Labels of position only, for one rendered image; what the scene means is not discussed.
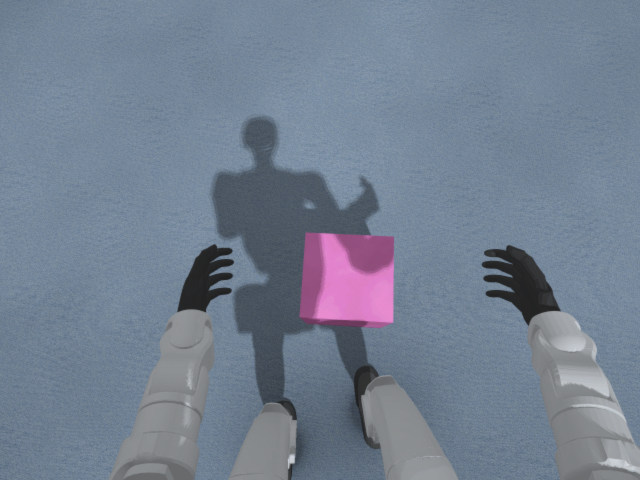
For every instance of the right robot forearm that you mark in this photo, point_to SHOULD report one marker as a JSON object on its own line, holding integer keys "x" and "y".
{"x": 591, "y": 433}

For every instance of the robot right shin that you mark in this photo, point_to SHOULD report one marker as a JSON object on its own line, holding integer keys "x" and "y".
{"x": 382, "y": 380}

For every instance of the left robot thigh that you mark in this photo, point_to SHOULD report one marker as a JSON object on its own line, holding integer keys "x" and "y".
{"x": 268, "y": 449}

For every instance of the carton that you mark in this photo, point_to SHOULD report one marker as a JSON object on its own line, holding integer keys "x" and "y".
{"x": 348, "y": 280}

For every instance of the left robot forearm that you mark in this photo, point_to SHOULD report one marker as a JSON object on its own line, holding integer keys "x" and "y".
{"x": 162, "y": 444}

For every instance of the left robot hand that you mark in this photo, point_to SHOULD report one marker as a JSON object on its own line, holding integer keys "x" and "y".
{"x": 195, "y": 294}

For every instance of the right robot hand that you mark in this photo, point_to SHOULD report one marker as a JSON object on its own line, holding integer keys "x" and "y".
{"x": 532, "y": 294}

